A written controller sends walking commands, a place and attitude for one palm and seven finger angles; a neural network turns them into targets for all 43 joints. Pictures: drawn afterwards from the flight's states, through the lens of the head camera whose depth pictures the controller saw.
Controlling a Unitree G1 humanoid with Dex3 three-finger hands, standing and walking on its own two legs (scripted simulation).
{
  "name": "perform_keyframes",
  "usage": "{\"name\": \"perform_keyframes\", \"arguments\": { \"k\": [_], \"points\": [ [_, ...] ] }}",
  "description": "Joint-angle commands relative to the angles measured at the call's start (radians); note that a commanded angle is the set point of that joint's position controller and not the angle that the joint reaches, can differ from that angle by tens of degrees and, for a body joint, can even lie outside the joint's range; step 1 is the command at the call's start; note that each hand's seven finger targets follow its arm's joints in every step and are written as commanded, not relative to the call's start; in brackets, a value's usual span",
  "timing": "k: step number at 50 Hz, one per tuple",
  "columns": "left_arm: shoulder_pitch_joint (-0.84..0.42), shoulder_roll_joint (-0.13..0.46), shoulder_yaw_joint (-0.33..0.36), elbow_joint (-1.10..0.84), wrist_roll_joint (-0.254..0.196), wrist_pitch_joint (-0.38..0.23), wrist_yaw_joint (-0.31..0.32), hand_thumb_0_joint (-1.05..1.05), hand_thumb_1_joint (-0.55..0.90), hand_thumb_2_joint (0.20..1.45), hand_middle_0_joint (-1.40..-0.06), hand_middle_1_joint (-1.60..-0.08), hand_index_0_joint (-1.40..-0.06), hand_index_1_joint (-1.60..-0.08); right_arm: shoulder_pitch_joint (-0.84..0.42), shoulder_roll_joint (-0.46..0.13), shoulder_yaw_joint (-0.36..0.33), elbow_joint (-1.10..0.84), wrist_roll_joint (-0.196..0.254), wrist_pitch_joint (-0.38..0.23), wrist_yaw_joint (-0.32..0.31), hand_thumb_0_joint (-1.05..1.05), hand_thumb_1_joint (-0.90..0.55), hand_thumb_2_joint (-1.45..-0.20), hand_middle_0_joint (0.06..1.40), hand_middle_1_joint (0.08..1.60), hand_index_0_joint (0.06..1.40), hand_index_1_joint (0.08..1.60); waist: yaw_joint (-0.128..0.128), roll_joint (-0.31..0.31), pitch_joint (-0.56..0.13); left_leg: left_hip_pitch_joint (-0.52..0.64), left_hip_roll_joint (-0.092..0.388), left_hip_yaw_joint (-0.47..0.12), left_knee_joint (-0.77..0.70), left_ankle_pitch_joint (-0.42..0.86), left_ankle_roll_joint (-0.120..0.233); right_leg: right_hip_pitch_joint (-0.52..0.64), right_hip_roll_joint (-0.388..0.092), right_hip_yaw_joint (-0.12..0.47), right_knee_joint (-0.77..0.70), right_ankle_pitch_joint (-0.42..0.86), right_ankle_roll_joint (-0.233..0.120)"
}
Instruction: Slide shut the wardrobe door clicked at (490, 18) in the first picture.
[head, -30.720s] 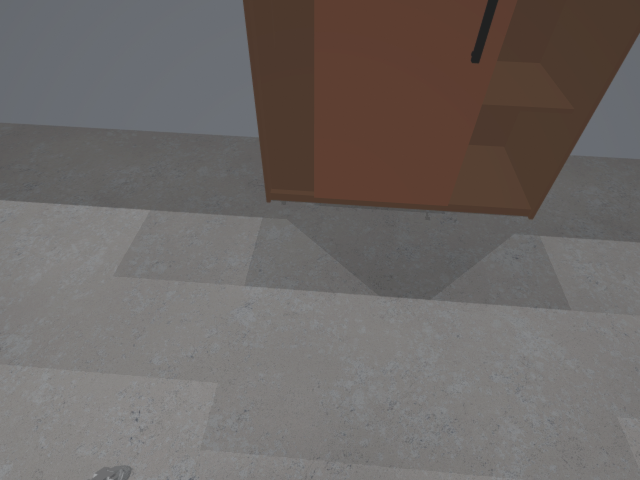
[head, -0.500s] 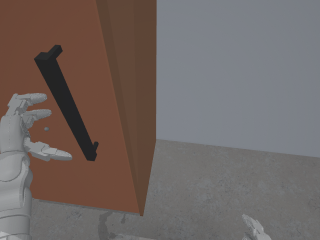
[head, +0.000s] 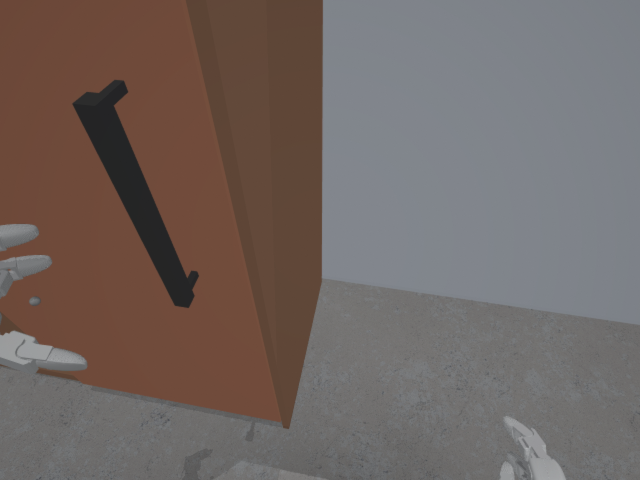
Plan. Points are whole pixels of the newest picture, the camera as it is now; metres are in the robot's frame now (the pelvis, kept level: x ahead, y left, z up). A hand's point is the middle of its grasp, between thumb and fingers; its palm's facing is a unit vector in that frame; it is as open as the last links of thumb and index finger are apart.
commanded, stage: slip the hand off the handle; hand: left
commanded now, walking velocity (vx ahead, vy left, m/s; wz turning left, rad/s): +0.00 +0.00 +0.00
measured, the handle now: (157, 215) +0.37 +0.27 +0.14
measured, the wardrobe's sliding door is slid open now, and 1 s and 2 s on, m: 0.00 0.00 0.00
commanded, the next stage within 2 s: draw the hand back to the body in 0.22 s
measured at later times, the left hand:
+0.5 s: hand (25, 328) +0.21 +0.34 +0.12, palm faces +0.22 -0.97 -0.13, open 14.7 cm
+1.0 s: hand (26, 321) +0.20 +0.32 +0.15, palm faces +0.38 -0.87 -0.31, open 13.9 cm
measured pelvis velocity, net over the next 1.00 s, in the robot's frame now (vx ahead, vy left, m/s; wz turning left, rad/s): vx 0.01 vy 0.04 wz -0.03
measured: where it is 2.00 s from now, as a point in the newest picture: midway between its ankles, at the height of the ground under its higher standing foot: outside the picture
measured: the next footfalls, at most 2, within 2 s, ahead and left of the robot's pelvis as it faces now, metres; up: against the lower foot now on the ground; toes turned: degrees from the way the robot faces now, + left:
none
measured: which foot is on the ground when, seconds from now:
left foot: down 0.00-1.00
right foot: down 0.00-1.00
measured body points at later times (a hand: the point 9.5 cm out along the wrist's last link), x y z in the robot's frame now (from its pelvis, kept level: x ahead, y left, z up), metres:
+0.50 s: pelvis +0.01 +0.03 +0.00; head +0.00 +0.03 +0.45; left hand +0.19 +0.39 +0.13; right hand +0.18 -0.20 -0.07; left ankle -0.02 +0.14 -0.72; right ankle +0.04 -0.12 -0.72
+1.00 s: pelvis +0.01 +0.04 +0.01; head -0.01 +0.05 +0.46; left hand +0.18 +0.36 +0.17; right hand +0.20 -0.17 -0.04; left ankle -0.02 +0.14 -0.72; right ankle +0.04 -0.12 -0.72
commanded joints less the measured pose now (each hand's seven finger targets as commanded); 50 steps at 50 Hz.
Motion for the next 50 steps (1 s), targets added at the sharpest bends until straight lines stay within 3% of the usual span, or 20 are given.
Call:
{"name": "perform_keyframes", "arguments": {
  "k": [1, 6, 9, 11, 13, 17, 18, 20, 23, 29, 31, 32, 35, 40, 42, 43, 44, 45, 48, 50],
  "points": [
    [-0.213, 0.306, 0.081, -0.212, -0.034, -0.067, -0.026, 0.0, -0.55, 0.2, -0.25, -1.15, -0.25, -1.15, -0.065, -0.117, -0.048, -0.142, 0.01, -0.075, -0.016, 0.0, -0.9, -0.9, 0.2, 0.3, 0.2, 0.3, -0.028, 0.025, -0.112, -0.088, -0.054, 0.042, -0.08, 0.138, 0.052, 0.166, 0.0, 0.102, -0.14, -0.069, -0.005],
    [-0.121, 0.333, 0.136, -0.186, -0.057, -0.042, -0.038, 0.0, -0.55, 0.2, -0.25, -1.15, -0.25, -1.15, -0.071, -0.12, -0.05, -0.153, 0.012, -0.077, -0.01, 0.0, -0.9, -0.9, 0.2, 0.3, 0.2, 0.3, -0.009, -0.009, -0.103, -0.125, -0.05, 0.041, -0.058, 0.155, 0.048, 0.173, -0.009, 0.111, -0.137, -0.082, -0.003],
    [-0.093, 0.356, 0.169, -0.236, -0.064, -0.041, -0.033, 0.0, -0.55, 0.2, -0.25, -1.15, -0.25, -1.15, -0.075, -0.12, -0.051, -0.165, 0.006, -0.081, -0.005, 0.0, -0.9, -0.9, 0.2, 0.3, 0.2, 0.3, 0.003, 0.019, -0.126, -0.119, -0.049, 0.036, -0.051, 0.178, 0.045, 0.181, -0.006, 0.107, -0.119, -0.053, -0.007],
    [-0.003, 0.331, 0.172, -0.286, -0.071, -0.051, -0.037, 0.0, -0.55, 0.2, -0.25, -1.15, -0.25, -1.15, -0.07, -0.116, -0.05, -0.178, 0.001, -0.086, 0.003, 0.0, -0.9, -0.9, 0.2, 0.3, 0.2, 0.3, 0.016, 0.029, -0.152, -0.094, -0.05, 0.033, -0.055, 0.232, 0.048, 0.191, 0.005, 0.08, -0.088, 0.048, -0.012],
    [0.008, 0.302, 0.147, -0.353, -0.074, -0.067, -0.042, 0.0, -0.55, 0.2, -0.25, -1.15, -0.25, -1.15, -0.065, -0.117, -0.047, -0.18, -0.004, -0.094, 0.005, 0.0, -0.9, -0.9, 0.2, 0.3, 0.2, 0.3, 0.012, 0.068, -0.175, -0.059, -0.053, 0.031, -0.059, 0.276, 0.046, 0.181, 0.019, 0.056, -0.058, 0.14, -0.014],
    [0.014, 0.273, 0.124, -0.364, -0.085, -0.069, -0.038, 0.0, -0.55, 0.2, -0.25, -1.15, -0.25, -1.15, -0.054, -0.123, -0.04, -0.163, -0.001, -0.111, -0.002, 0.0, -0.9, -0.9, 0.2, 0.3, 0.2, 0.3, -0.004, 0.076, -0.096, -0.067, -0.049, 0.008, -0.074, 0.224, 0.035, 0.114, 0.031, 0.032, -0.054, 0.082, -0.018],
    [0.003, 0.216, 0.041, -0.306, -0.139, -0.025, -0.131, 0.0, -0.55, 0.2, -0.25, -1.15, -0.25, -1.15, -0.056, -0.134, -0.029, -0.162, 0.022, -0.123, -0.013, 0.0, -0.9, -0.9, 0.2, 0.3, 0.2, 0.3, -0.042, 0.089, -0.112, -0.033, -0.04, 0.007, -0.086, 0.189, 0.037, 0.141, 0.028, 0.041, -0.072, 0.072, -0.02],
    [-0.082, 0.287, 0.071, -0.397, -0.158, 0.006, -0.197, 0.0, -0.55, 0.2, -0.25, -1.15, -0.25, -1.15, -0.068, -0.134, -0.026, -0.174, 0.03, -0.139, -0.033, 0.0, -0.9, -0.9, 0.2, 0.3, 0.2, 0.3, -0.029, 0.112, -0.139, -0.01, -0.041, -0.005, -0.089, 0.182, 0.044, 0.166, 0.03, 0.044, -0.077, 0.073, -0.02],
    [-0.059, 0.296, 0.077, -0.37, -0.179, 0.058, -0.259, 0.0, -0.55, 0.2, -0.25, -1.15, -0.25, -1.15, -0.074, -0.136, -0.013, -0.181, 0.034, -0.166, -0.046, 0.0, -0.9, -0.9, 0.2, 0.3, 0.2, 0.3, -0.026, 0.05, -0.108, 0.0, -0.034, -0.02, -0.108, 0.202, 0.045, 0.189, 0.037, 0.034, -0.088, 0.092, -0.022],
    [-0.049, 0.35, 0.117, -0.387, -0.221, 0.116, -0.372, 0.0, -0.55, 0.2, -0.25, -1.15, -0.25, -1.15, -0.088, -0.124, 0.016, -0.211, 0.036, -0.19, -0.019, 0.0, -0.9, -0.9, 0.2, 0.3, 0.2, 0.3, -0.013, 0.134, -0.085, 0.058, -0.026, -0.036, -0.146, 0.284, 0.024, 0.237, 0.06, 0.019, -0.096, 0.165, -0.037],
    [0.028, 0.318, 0.128, -0.416, -0.24, 0.129, -0.367, 0.0, -0.55, 0.2, -0.25, -1.15, -0.25, -1.15, -0.091, -0.111, 0.018, -0.229, 0.036, -0.194, -0.002, 0.0, -0.9, -0.9, 0.2, 0.3, 0.2, 0.3, 0.005, 0.14, -0.085, 0.072, -0.023, -0.035, -0.159, 0.352, 0.01, 0.25, 0.062, 0.004, -0.092, 0.216, -0.037],
    [0.067, 0.3, 0.128, -0.403, -0.243, 0.144, -0.357, 0.0, -0.55, 0.2, -0.25, -1.15, -0.25, -1.15, -0.088, -0.109, 0.019, -0.233, 0.039, -0.192, 0.007, 0.0, -0.9, -0.9, 0.2, 0.3, 0.2, 0.3, 0.007, 0.114, -0.064, 0.066, -0.018, -0.035, -0.167, 0.358, 0.004, 0.24, 0.065, -0.003, -0.095, 0.216, -0.034],
    [0.098, 0.248, 0.103, -0.426, -0.243, 0.192, -0.321, 0.0, -0.55, 0.2, -0.25, -1.15, -0.25, -1.15, -0.095, -0.106, 0.02, -0.24, 0.044, -0.183, 0.028, 0.0, -0.9, -0.9, 0.2, 0.3, 0.2, 0.3, 0.009, 0.143, -0.023, 0.063, -0.015, -0.024, -0.188, 0.355, -0.009, 0.23, 0.064, -0.01, -0.106, 0.208, -0.032],
    [0.073, 0.21, 0.046, -0.571, -0.213, 0.238, -0.273, 0.0, -0.441, 0.252, -0.246, -1.086, -0.246, -1.086, -0.101, -0.106, 0.011, -0.253, 0.047, -0.182, 0.034, 0.0, -0.9, -0.9, 0.2, 0.3, 0.2, 0.3, -0.004, 0.139, -0.042, 0.109, -0.01, -0.019, -0.207, 0.354, -0.007, 0.239, 0.057, -0.004, -0.13, 0.205, -0.026],
    [0.071, 0.2, 0.029, -0.61, -0.198, 0.229, -0.259, 0.0, -0.369, 0.287, -0.244, -1.044, -0.244, -1.044, -0.094, -0.105, 0.009, -0.246, 0.044, -0.188, 0.031, 0.0, -0.9, -0.9, 0.2, 0.3, 0.2, 0.3, -0.013, 0.099, -0.05, 0.125, -0.008, -0.023, -0.208, 0.364, -0.004, 0.241, 0.058, -0.005, -0.137, 0.215, -0.022],
    [0.035, 0.317, 0.065, -0.809, 0.007, 0.131, -0.024, 0.0, -0.332, 0.305, -0.242, -1.023, -0.242, -1.023, -0.069, -0.097, -0.023, -0.258, -0.015, -0.186, 0.048, 0.0, -0.9, -0.9, 0.2, 0.3, 0.2, 0.3, 0.023, 0.098, 0.007, 0.028, -0.024, -0.002, -0.22, 0.377, 0.002, 0.284, 0.055, 0.032, -0.177, 0.199, -0.023],
    [0.148, 0.247, 0.05, -0.737, 0.021, 0.113, 0.086, 0.0, -0.296, 0.322, -0.241, -1.001, -0.241, -1.001, -0.06, -0.104, -0.019, -0.227, -0.021, -0.192, 0.052, 0.0, -0.9, -0.9, 0.2, 0.3, 0.2, 0.3, 0.003, 0.07, 0.051, -0.006, -0.007, 0.003, -0.233, 0.316, -0.017, 0.265, 0.051, 0.025, -0.173, 0.152, -0.029],
    [0.208, 0.13, -0.025, -0.693, 0.02, 0.113, 0.128, 0.0, -0.26, 0.34, -0.24, -0.98, -0.24, -0.98, -0.076, -0.099, -0.009, -0.231, -0.014, -0.182, 0.056, 0.0, -0.9, -0.9, 0.2, 0.3, 0.2, 0.3, -0.012, 0.049, 0.076, -0.009, -0.006, 0.001, -0.248, 0.276, -0.016, 0.255, 0.041, 0.02, -0.171, 0.138, -0.028],
    [0.233, 0.136, -0.036, -0.766, 0.088, 0.064, 0.227, 0.0, -0.151, 0.393, -0.236, -0.916, -0.236, -0.916, -0.08, -0.08, -0.023, -0.21, -0.011, -0.149, 0.053, 0.0, -0.9, -0.9, 0.2, 0.3, 0.2, 0.3, -0.01, 0.158, 0.009, 0.046, -0.004, 0.017, -0.247, 0.251, -0.005, 0.282, 0.019, 0.033, -0.169, 0.125, -0.025],
    [0.234, 0.141, -0.042, -0.764, 0.113, 0.045, 0.267, 0.0, -0.079, 0.428, -0.234, -0.874, -0.234, -0.874, -0.082, -0.078, -0.026, -0.199, -0.013, -0.134, 0.046, 0.0, -0.9, -0.9, 0.2, 0.3, 0.2, 0.3, -0.012, 0.145, -0.007, 0.055, -0.007, 0.028, -0.247, 0.235, 0.008, 0.29, 0.015, 0.039, -0.18, 0.12, -0.023]
  ]
}}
